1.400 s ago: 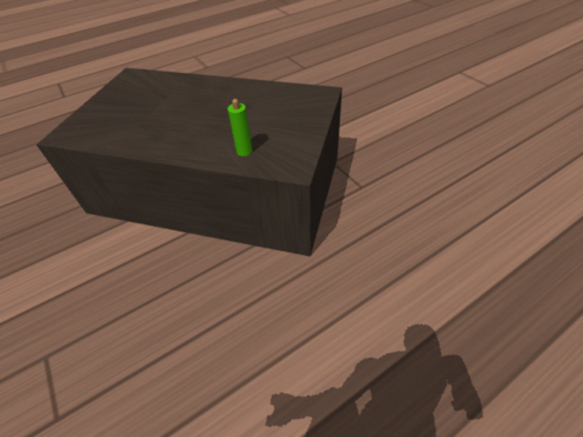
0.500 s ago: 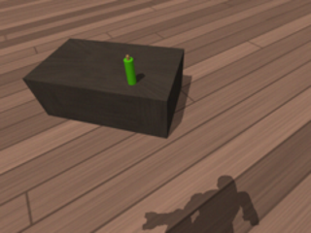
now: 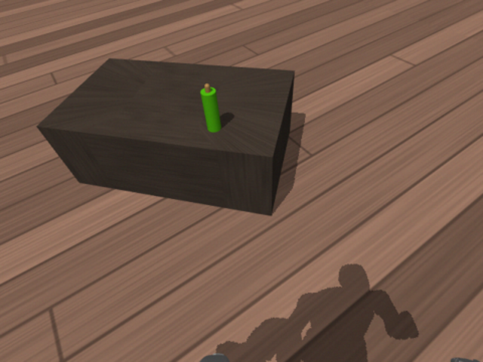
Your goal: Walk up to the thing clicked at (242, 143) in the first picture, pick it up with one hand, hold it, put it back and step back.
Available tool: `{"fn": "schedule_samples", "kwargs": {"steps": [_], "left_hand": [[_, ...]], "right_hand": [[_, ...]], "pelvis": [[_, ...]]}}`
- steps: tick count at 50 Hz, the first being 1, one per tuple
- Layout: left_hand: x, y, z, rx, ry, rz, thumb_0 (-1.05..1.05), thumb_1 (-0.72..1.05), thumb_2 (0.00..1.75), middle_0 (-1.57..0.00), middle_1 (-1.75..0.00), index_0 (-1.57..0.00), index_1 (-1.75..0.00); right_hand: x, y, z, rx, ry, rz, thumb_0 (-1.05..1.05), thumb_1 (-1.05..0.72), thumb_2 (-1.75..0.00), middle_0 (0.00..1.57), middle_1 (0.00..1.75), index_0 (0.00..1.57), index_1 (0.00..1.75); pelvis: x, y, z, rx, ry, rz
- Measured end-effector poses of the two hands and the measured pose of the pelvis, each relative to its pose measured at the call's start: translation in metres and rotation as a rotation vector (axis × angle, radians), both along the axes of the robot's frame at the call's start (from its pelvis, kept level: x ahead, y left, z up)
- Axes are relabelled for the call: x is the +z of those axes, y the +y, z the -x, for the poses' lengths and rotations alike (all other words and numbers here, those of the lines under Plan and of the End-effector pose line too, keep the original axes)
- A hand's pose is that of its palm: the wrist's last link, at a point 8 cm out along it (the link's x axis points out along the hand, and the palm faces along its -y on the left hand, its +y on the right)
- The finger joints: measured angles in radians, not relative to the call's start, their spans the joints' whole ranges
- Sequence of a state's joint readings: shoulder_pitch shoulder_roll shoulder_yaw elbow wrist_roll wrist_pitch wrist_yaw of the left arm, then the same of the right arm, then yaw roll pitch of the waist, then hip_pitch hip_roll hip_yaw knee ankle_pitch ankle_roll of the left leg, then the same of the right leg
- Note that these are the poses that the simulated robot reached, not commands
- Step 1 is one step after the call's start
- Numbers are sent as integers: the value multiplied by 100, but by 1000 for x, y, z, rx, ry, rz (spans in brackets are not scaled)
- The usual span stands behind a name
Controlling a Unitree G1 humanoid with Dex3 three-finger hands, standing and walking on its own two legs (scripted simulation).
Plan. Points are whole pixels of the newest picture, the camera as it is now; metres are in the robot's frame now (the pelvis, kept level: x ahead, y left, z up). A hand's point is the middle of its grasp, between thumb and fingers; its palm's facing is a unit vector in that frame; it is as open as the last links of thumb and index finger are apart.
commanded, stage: walk up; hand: left
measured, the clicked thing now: (210, 107) +1.07 +0.20 -0.24
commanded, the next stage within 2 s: none
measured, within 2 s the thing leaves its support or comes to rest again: neither
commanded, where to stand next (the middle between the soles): +0.61 +0.17 m, yaw -16 degrees
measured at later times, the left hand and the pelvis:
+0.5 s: hand (109, 276) +0.31 +0.34 -0.13, palm faces -0.20 -0.87 -0.45, open 7.4 cm; pelvis +0.18 +0.08 -0.01, yaw -8 degrees
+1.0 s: hand (90, 225) +0.47 +0.47 -0.18, palm faces -0.24 -0.86 -0.45, open 7.4 cm; pelvis +0.37 +0.18 -0.03, yaw -12 degrees
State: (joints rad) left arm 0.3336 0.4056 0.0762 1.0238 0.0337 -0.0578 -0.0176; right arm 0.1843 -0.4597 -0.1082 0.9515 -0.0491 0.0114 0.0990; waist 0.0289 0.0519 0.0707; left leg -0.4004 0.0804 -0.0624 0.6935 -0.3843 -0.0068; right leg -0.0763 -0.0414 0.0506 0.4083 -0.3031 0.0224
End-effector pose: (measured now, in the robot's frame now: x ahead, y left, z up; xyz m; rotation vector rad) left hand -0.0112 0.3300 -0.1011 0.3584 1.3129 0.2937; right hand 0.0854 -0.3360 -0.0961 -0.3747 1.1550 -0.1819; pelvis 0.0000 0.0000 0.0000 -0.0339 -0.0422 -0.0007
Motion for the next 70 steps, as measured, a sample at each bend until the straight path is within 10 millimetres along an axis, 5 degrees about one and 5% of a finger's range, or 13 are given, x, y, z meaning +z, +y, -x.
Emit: {"fn": "schedule_samples", "kwargs": {"steps": [3,7,14,22,27,34,40,45,49,57,64,70], "left_hand": [[-13,35,-19,-17,14,-8,1,90,90,-21,-30,-21,-30],[-25,64,-69,-84,22,-15,1,90,90,-20,-30,-21,-30],[-2,72,-175,-189,-119,28,1,91,90,-20,-30,-21,-30],[15,61,-282,-305,-161,11,1,90,90,-20,-30,-21,-30],[15,50,-343,-331,-240,-23,1,90,90,-20,-30,-21,-30],[21,60,-372,-285,-249,-16,1,90,90,-21,-30,-21,-30],[11,97,-391,-289,-172,-14,1,90,90,-21,-30,-21,-30],[-16,148,-430,-296,-127,-21,1,90,90,-21,-30,-21,-30],[-33,174,-476,-314,-88,-32,1,90,90,-21,-30,-21,-30],[-10,171,-564,-369,-127,27,1,90,90,-20,-30,-21,-30],[5,156,-631,-428,-134,4,1,90,90,-20,-30,-21,-30],[7,139,-680,-434,-234,-22,1,90,90,-20,-30,-21,-30]], "right_hand": [[-2,22,-15,-17,-25,19,1,-90,-89,20,30,20,30],[-3,55,-17,-77,-71,13,1,-90,-89,20,30,20,30],[1,96,-7,-170,-10,-40,1,-90,-89,21,30,20,30],[-23,109,-26,-233,46,-86,1,-90,-89,21,30,20,30],[-45,108,-64,-235,83,-108,1,-90,-89,20,30,20,30],[-28,110,-159,-164,3,-90,1,-90,-89,20,30,20,30],[-10,117,-235,-145,-83,-37,1,-90,-89,20,30,20,30],[-4,140,-285,-146,-119,27,1,-90,-89,20,30,20,30],[-4,167,-296,-204,-132,48,1,-90,-89,20,30,20,30],[0,216,-290,-288,18,-17,1,-90,-89,21,30,20,30],[-22,227,-309,-328,80,-68,1,-90,-89,21,30,20,30],[-49,226,-358,-335,70,-103,1,-90,-89,20,30,20,30]], "pelvis": [[-12,27,-19,-9,-6,-5],[-18,52,-40,-53,-16,-22],[1,73,-86,-84,-13,-30],[-3,83,-149,-132,-6,-51],[-16,77,-190,-142,-6,-16],[-6,87,-242,-162,-14,-24],[-8,116,-289,-175,-15,-7],[-26,152,-336,-184,-3,-2],[-33,175,-366,-213,-15,-14],[-7,191,-423,-225,-1,-25],[-9,192,-473,-247,4,-44],[-21,183,-504,-265,-21,-32]]}}
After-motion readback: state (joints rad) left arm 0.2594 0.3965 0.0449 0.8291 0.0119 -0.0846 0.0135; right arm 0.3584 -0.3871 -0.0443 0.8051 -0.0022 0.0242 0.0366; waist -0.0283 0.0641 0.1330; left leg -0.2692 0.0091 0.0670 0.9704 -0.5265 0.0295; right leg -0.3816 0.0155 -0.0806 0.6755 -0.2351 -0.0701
